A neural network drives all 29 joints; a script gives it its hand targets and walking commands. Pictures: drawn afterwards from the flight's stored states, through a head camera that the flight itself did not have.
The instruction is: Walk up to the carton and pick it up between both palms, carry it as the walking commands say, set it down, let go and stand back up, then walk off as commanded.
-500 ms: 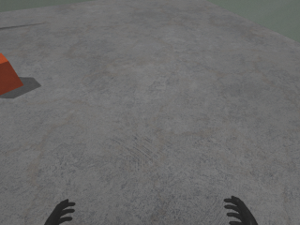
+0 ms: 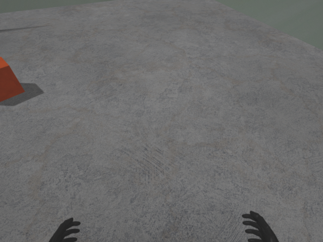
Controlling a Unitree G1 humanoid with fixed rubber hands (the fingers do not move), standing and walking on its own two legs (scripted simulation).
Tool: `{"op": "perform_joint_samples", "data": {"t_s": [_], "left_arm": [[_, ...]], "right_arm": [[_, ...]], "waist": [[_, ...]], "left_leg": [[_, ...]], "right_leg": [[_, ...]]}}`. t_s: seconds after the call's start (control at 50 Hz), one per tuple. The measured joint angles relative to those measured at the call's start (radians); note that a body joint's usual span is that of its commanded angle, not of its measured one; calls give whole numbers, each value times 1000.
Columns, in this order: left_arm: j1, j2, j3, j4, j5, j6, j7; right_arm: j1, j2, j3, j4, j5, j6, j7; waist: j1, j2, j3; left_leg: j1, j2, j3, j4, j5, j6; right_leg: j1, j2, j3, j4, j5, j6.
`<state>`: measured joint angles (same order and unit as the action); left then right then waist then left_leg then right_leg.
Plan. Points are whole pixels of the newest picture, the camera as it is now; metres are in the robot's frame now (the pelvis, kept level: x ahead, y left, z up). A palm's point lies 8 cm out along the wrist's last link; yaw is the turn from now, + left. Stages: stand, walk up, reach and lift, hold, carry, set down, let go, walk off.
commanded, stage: stand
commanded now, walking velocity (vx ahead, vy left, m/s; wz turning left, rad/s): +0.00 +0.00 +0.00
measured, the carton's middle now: out of the picture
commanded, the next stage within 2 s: walk up in 0.60 s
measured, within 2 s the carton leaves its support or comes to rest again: neither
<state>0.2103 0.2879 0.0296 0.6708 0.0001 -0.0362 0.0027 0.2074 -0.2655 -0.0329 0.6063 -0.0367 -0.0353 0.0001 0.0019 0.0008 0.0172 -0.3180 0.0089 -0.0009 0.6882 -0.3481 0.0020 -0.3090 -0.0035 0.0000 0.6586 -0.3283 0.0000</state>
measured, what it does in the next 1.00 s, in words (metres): stands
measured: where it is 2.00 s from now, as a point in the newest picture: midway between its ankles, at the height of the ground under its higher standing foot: outside the picture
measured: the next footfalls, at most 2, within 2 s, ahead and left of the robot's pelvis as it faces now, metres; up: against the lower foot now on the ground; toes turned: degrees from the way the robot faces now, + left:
right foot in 1.60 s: +0.07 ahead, -0.01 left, +0.00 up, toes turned +17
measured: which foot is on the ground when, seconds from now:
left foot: down 0.00-1.00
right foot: down 0.00-1.00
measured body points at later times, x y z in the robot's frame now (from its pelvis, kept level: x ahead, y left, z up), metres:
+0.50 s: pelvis +0.00 +0.00 +0.00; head +0.00 +0.00 +0.45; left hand +0.14 +0.27 -0.09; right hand +0.16 -0.26 -0.08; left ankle +0.01 +0.11 -0.72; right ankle +0.02 -0.13 -0.72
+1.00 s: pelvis -0.02 +0.02 +0.01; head -0.01 +0.03 +0.45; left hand +0.10 +0.30 -0.10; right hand +0.14 -0.24 -0.09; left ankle -0.01 +0.11 -0.71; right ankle +0.02 -0.13 -0.72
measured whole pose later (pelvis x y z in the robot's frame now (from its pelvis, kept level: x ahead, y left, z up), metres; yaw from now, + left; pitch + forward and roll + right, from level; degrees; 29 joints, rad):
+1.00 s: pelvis -0.02 +0.02 +0.01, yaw +3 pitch -1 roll -1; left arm 0.20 0.29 0.03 0.73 0.00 0.03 0.02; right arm 0.21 -0.27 -0.03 0.67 -0.01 0.05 0.03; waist 0.00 0.00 0.02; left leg -0.36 -0.02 0.00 0.77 -0.38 0.00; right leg -0.29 -0.05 -0.04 0.59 -0.27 0.03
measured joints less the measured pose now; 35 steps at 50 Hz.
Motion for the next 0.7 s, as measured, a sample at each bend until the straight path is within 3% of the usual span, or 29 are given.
{"op": "perform_joint_samples", "data": {"t_s": [0.7], "left_arm": [[-7,6,0,53,0,0,-3]], "right_arm": [[0,-1,0,35,2,-3,1]], "waist": [[0,0,0]], "left_leg": [[0,6,0,-40,40,1]], "right_leg": [[2,6,0,-46,45,0]]}}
